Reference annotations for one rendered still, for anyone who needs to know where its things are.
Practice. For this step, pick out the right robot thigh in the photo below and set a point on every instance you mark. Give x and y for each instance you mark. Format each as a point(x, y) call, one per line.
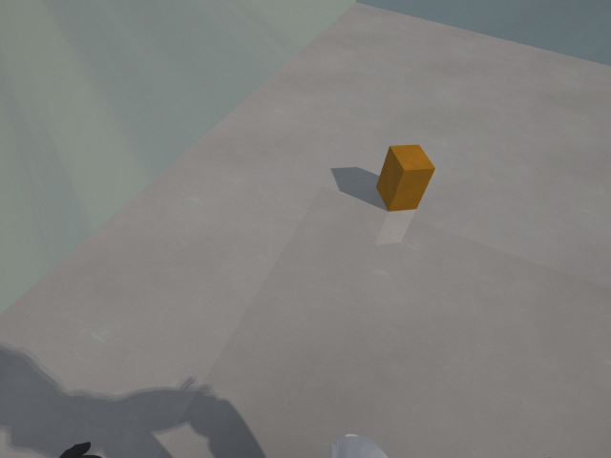
point(355, 447)

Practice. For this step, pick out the carton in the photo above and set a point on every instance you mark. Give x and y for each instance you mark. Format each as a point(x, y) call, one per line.
point(404, 178)

